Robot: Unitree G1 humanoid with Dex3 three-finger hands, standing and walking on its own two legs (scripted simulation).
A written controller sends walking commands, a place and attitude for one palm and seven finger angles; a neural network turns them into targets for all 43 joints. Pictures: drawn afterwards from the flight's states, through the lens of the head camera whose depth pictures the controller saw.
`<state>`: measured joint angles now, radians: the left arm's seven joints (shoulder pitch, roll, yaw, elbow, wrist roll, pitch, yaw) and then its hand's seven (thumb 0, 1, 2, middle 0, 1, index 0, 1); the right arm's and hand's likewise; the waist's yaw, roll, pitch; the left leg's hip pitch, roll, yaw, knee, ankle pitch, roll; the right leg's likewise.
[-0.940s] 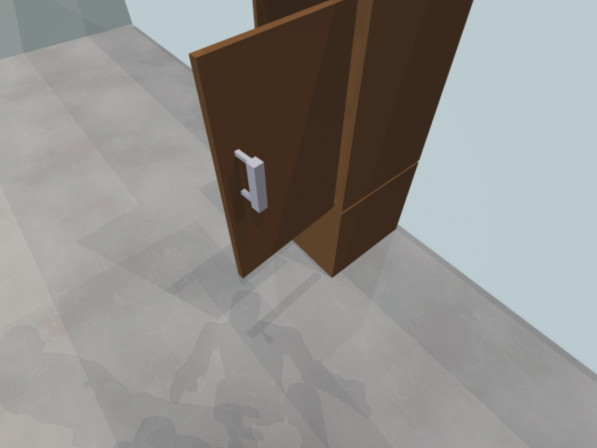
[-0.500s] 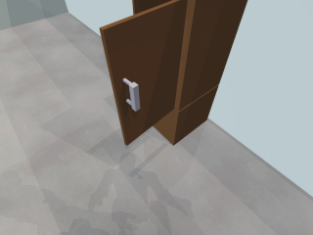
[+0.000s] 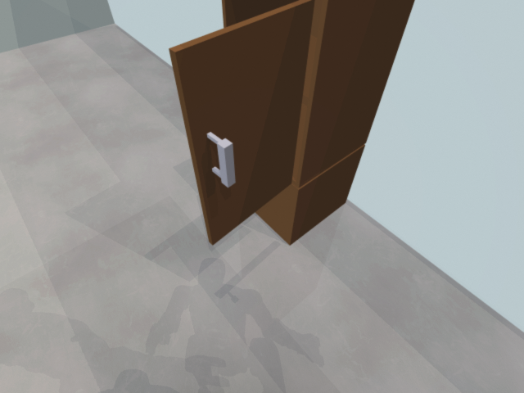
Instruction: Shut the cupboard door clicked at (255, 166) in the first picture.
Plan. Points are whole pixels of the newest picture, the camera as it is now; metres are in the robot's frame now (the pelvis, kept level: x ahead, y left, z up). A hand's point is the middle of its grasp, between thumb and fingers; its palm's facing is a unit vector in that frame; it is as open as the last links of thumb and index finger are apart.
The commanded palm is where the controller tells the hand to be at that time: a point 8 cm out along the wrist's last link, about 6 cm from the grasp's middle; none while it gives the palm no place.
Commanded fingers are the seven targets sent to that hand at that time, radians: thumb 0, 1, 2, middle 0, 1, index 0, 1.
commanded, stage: walk to a spot facing it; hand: left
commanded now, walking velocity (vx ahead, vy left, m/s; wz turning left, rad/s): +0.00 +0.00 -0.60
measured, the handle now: (220, 159) +0.58 +0.13 -0.01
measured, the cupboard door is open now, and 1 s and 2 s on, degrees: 95 95 95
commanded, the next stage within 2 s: none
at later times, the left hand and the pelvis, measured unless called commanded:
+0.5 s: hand out of the picture +0.05 +0.17 -0.19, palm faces -0.14 -0.95 -0.27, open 7.3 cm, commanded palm none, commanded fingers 0.00 0.90 0.90 -0.20 -0.30 -0.20 -0.30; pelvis -0.03 -0.03 -0.02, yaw -12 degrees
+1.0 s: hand (192, 386) +0.17 +0.14 -0.18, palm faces -0.42 -0.86 -0.29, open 7.4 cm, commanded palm none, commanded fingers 0.00 0.90 0.90 -0.20 -0.30 -0.20 -0.30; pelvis -0.04 -0.03 -0.03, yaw -29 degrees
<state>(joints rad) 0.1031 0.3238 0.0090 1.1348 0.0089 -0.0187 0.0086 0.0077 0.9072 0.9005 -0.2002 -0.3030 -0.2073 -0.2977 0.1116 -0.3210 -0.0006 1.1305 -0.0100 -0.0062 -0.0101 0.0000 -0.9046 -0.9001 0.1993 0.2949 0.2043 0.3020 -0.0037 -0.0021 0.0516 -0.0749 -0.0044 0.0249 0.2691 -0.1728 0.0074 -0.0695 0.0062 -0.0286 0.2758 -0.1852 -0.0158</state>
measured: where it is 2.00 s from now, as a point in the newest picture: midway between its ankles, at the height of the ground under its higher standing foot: outside the picture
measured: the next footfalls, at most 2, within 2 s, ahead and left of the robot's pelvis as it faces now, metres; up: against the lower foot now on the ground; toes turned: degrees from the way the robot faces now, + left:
left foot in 0.76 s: +0.08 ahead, +0.06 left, +0.00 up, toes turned -34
right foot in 1.00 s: -0.05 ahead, -0.16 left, +0.00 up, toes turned -31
